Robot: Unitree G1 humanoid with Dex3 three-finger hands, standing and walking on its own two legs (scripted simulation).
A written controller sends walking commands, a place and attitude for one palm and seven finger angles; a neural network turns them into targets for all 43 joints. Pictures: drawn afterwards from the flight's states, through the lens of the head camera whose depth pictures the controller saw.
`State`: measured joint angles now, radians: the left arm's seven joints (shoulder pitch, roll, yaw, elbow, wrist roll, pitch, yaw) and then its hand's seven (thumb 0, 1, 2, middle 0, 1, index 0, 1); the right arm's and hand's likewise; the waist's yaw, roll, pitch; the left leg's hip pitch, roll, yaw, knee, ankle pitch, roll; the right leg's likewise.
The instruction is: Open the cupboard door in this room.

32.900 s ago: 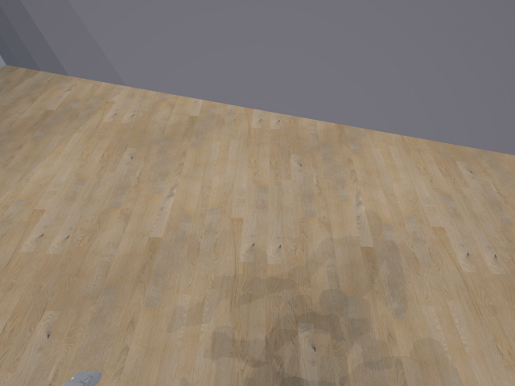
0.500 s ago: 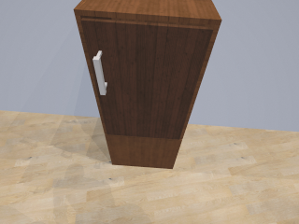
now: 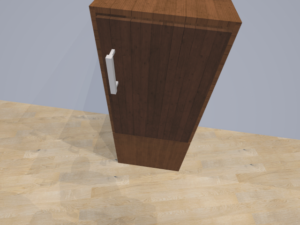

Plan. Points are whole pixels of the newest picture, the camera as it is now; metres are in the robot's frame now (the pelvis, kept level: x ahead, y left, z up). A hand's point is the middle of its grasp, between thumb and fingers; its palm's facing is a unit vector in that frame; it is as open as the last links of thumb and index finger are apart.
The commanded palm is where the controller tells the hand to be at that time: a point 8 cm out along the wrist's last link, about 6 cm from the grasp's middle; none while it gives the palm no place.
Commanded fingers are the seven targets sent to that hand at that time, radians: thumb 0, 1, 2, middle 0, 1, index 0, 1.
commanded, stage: come to a stop and stand still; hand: left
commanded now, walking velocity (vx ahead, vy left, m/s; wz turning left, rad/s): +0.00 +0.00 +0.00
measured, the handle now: (113, 72) +0.57 +0.17 +0.08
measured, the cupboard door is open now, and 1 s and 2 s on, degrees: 0 0 0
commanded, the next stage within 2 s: look again from close up in 0.42 s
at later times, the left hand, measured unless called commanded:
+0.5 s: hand out of the picture -0.04 +0.18 -0.17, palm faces +0.01 -0.98 -0.19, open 7.4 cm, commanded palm none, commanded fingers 0.00 0.90 0.90 -0.20 -0.30 -0.20 -0.30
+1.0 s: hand out of the picture +0.06 +0.17 -0.16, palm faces -0.02 -0.97 -0.23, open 7.3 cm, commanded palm none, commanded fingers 0.00 0.90 0.90 -0.20 -0.30 -0.20 -0.30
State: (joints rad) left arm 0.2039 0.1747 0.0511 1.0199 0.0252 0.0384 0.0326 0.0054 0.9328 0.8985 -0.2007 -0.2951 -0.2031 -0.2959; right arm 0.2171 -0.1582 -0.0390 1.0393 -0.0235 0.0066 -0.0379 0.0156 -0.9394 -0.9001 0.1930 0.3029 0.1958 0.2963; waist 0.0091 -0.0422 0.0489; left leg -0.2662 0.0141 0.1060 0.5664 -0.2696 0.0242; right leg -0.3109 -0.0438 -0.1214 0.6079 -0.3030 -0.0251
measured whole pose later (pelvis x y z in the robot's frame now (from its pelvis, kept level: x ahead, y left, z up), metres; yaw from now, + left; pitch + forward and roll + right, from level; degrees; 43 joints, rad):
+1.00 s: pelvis +0.02 -0.01 +0.01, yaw -1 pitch +0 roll +1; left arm 0.24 0.17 0.00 1.08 0.02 -0.02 0.03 0.01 0.93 0.90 -0.20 -0.30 -0.20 -0.30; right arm 0.27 -0.17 0.01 1.11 -0.02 -0.03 -0.02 0.00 -0.91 -0.90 0.19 0.30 0.20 0.30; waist -0.01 0.01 0.01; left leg -0.20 0.02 0.13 0.44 -0.24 0.01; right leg -0.20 -0.01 -0.04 0.49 -0.28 -0.02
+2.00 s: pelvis -0.02 +0.00 -0.04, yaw +1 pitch +9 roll -2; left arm 0.29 0.31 0.30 0.13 -0.35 -0.33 -0.43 0.01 0.10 0.56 -0.26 -0.81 -0.26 -0.81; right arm 0.31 -0.24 0.03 0.60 0.04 -0.25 -0.06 0.01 -0.90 -0.90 0.20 0.30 0.20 0.30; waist -0.02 0.04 -0.09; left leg -0.69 0.04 0.04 0.94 -0.41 0.02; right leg -0.63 -0.01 -0.11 0.90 -0.43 -0.02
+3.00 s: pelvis +0.00 +0.00 -0.01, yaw +1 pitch +4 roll -1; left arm -0.09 0.46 0.45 0.42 -0.35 -0.13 -0.58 -0.01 -0.50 0.30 -0.30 -1.20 -0.30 -1.20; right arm 0.29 -0.30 0.05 0.58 0.06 -0.21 -0.09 0.01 -0.90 -0.90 0.20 0.30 0.20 0.30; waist -0.01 0.03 -0.05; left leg -0.43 0.03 0.05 0.70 -0.33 0.03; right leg -0.38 -0.01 -0.09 0.65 -0.34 -0.01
